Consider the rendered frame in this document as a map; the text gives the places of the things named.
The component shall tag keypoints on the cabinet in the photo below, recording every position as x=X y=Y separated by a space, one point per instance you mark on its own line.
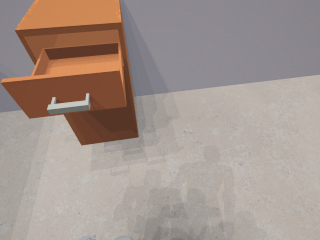
x=62 y=23

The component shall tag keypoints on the drawer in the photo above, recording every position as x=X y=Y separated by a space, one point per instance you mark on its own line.
x=69 y=73

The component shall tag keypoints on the handle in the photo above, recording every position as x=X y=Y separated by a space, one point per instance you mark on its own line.
x=69 y=107

